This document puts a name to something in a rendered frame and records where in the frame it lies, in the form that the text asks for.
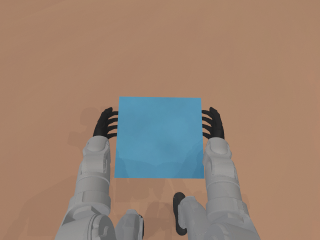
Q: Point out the robot left forearm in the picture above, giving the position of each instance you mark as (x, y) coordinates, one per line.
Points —
(91, 194)

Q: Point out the right robot shin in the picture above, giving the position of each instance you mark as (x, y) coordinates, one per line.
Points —
(187, 198)

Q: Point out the left robot hand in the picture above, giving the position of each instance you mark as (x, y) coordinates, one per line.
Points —
(102, 128)

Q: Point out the left robot upper arm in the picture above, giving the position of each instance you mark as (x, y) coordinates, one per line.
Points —
(93, 227)

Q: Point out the right robot upper arm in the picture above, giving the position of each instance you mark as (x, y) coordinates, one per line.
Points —
(225, 231)

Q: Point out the carton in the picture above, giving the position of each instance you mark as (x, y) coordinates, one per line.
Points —
(159, 137)

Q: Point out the left robot thigh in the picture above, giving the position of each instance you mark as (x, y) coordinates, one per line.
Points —
(129, 227)

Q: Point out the right robot hand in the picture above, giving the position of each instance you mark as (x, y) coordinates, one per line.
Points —
(216, 129)

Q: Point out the robot right forearm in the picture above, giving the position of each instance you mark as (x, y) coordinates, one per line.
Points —
(222, 185)

